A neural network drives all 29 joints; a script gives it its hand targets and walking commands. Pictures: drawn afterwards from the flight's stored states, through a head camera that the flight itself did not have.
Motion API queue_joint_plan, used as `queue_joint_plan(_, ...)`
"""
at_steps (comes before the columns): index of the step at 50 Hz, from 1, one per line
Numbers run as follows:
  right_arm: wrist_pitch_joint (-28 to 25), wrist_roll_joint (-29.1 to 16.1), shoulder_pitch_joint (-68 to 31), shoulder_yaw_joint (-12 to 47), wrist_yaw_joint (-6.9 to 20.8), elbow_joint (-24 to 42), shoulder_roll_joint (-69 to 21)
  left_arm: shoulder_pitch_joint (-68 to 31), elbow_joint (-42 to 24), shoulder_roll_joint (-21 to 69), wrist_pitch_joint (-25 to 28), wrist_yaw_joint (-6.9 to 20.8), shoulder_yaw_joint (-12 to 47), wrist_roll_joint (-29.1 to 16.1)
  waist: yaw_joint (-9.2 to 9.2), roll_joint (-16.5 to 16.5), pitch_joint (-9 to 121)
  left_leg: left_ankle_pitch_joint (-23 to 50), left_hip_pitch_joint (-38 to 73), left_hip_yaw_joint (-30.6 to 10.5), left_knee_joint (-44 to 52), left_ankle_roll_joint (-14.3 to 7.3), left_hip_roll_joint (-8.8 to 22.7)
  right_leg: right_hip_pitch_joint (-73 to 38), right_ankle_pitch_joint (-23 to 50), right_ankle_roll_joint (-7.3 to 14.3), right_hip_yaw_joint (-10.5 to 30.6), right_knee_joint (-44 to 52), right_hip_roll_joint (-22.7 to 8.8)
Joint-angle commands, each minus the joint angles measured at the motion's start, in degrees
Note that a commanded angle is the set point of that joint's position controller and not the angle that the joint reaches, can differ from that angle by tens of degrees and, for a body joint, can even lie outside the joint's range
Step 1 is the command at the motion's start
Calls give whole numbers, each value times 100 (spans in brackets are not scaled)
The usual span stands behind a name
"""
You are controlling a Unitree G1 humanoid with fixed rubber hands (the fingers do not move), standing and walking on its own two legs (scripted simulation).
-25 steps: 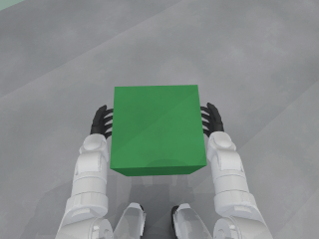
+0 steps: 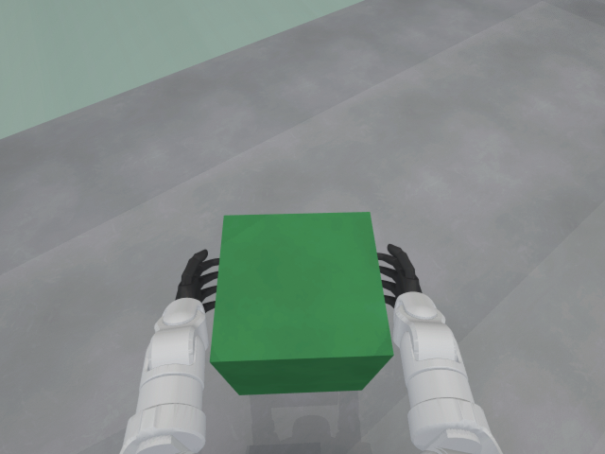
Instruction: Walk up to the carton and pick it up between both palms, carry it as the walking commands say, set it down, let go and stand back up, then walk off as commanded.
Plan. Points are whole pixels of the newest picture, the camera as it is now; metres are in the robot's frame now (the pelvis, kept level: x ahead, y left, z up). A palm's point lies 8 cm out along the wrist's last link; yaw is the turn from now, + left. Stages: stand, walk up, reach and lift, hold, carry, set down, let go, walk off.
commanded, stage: reach and lift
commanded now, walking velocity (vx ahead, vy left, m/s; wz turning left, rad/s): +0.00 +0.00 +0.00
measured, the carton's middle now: (299, 311) +0.33 +0.02 -0.09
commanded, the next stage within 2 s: hold in 1.72 s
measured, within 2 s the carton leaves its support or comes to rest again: neither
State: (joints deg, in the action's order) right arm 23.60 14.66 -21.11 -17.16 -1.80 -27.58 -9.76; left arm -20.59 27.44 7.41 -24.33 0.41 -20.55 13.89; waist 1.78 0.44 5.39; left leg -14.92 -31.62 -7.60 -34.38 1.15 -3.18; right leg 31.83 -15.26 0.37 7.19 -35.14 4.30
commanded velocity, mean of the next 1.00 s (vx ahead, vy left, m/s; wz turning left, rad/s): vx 0.00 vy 0.00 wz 0.00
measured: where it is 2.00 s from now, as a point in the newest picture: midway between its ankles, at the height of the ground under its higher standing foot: outside the picture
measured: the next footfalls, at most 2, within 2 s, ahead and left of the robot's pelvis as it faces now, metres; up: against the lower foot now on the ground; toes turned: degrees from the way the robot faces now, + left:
none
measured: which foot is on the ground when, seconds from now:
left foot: down 0.00-1.00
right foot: down 0.00-1.00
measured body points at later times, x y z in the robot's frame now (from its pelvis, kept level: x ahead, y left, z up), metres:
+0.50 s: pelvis +0.00 +0.00 +0.02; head -0.02 +0.00 +0.47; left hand +0.31 +0.17 +0.03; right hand +0.32 -0.13 +0.04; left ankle +0.02 +0.13 -0.72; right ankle +0.01 -0.11 -0.72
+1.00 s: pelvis +0.00 +0.00 +0.02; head -0.05 +0.01 +0.47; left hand +0.30 +0.16 +0.05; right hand +0.30 -0.14 +0.06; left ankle +0.02 +0.13 -0.72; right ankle +0.01 -0.11 -0.72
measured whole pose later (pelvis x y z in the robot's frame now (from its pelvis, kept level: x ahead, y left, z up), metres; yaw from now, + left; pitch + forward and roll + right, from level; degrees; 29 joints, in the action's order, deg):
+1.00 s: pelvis +0.00 +0.00 +0.02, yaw +1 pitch -7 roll +0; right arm 41.7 14.4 -18.3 -13.7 -1.2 -18.8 -9.0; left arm -18.7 18.9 7.1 -43.2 -0.5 -15.6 13.7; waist -0.7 0.4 -0.3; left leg -11.3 -4.5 -8.4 -22.5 0.6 -2.7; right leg 4.0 -11.7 0.6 6.3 -22.5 3.0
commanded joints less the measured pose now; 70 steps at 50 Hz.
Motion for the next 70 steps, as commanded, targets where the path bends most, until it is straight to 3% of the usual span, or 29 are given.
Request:
queue_joint_plan(1,-70,-903,-3206,3384,1491,-69,-5505,-3400,-154,5915,30,1349,3576,-940,23,-88,2429,1600,1690,376,320,-51,-203,-1417,1305,-76,-287,481,119)
queue_joint_plan(6,130,-960,-3202,3332,1515,-109,-5446,-3429,-104,5981,-197,1346,3603,-1053,-46,-181,2137,1476,1926,364,529,-53,-187,-1656,1179,-47,-301,688,78)
queue_joint_plan(8,233,-1035,-3264,3389,1541,-41,-5518,-3266,-58,5947,-310,1339,3538,-1020,50,-76,2061,1442,2041,374,605,-85,-186,-1783,1145,-67,-305,773,76)
queue_joint_plan(10,331,-1046,-3184,3337,1563,-53,-5531,-3471,-192,6051,-399,1352,3641,-1166,-100,-98,2010,1375,2179,361,680,-65,-167,-1929,1108,-44,-314,824,67)
queue_joint_plan(14,532,-1205,-3175,3470,1583,192,-5552,-3180,-321,6037,-614,1320,3688,-1228,-8,-114,1862,1619,2385,314,792,-73,-147,-2176,1308,-50,-306,939,60)
queue_joint_plan(22,922,-1374,-3074,3647,1593,602,-5479,-3281,-839,5967,-997,1300,3944,-1429,-82,-141,1527,1600,2812,228,1048,-66,-122,-2463,1266,-13,-284,1184,54)
queue_joint_plan(24,1042,-1449,-3093,3786,1580,753,-5526,-3223,-948,5953,-1113,1302,4017,-1484,-6,-14,1486,1540,2889,222,1099,-68,-116,-2605,1207,-37,-271,1260,50)
queue_joint_plan(25,1099,-1492,-3005,3830,1579,820,-5522,-3254,-1061,5937,-1182,1302,4125,-1537,-65,-107,1386,1551,2979,235,1154,-58,-142,-2588,1226,-25,-265,1328,53)
queue_joint_plan(26,1139,-1529,-3116,3838,1573,882,-5494,-3127,-987,5873,-1234,1301,4043,-1505,6,-117,1228,1436,2894,233,1196,-69,-132,-2633,1135,-28,-260,1349,30)
queue_joint_plan(29,1311,-1486,-2953,3782,1547,909,-5439,-3133,-1094,5896,-1399,1319,4084,-1561,-122,-84,1087,1445,3028,209,1291,-46,-138,-2680,1148,-23,-259,1460,26)
queue_joint_plan(34,1522,-1513,-3004,3703,1551,963,-5361,-3175,-1157,5809,-1583,1324,3986,-1523,-173,-124,850,1181,3029,204,1455,-28,-151,-2838,986,-25,-275,1596,7)
queue_joint_plan(41,1618,-1487,-3217,3603,1571,1060,-5313,-3328,-1210,5783,-1648,1329,3892,-1529,-197,-36,814,991,3027,237,1492,-14,-156,-2955,884,-23,-274,1617,-11)
queue_joint_plan(43,1625,-1478,-3109,3536,1573,960,-5306,-3451,-1277,5807,-1641,1312,3943,-1560,-279,-176,866,1078,3067,242,1477,10,-153,-2947,999,13,-274,1608,-7)
queue_joint_plan(50,1653,-1471,-3164,3549,1554,1093,-5280,-3415,-1194,5792,-1640,1326,3897,-1560,-317,-22,799,936,3076,234,1465,-12,-139,-2901,877,-28,-278,1622,-19)
queue_joint_plan(52,1640,-1504,-3193,3610,1555,1203,-5321,-3343,-1255,5771,-1617,1319,3948,-1523,-221,-71,991,1102,3081,259,1437,-7,-151,-3043,1092,-46,-272,1587,-8)
queue_joint_plan(70,1742,-1525,-2330,3830,1492,1640,-5158,-2651,-1765,5618,-1685,1247,4240,-1559,-257,-84,935,1736,3345,212,1486,-15,-126,-3112,1690,-73,-234,1634,43)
